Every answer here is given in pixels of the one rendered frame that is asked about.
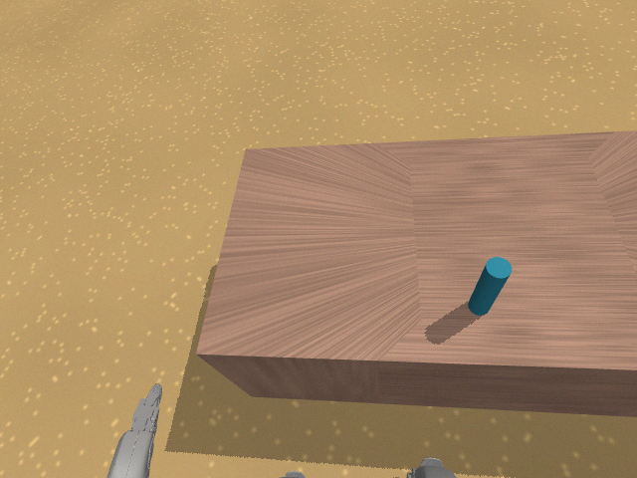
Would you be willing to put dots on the can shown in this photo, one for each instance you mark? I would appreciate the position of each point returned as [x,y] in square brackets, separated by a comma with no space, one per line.
[493,278]

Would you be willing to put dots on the left robot hand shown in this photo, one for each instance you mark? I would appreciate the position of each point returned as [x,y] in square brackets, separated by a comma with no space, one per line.
[134,450]

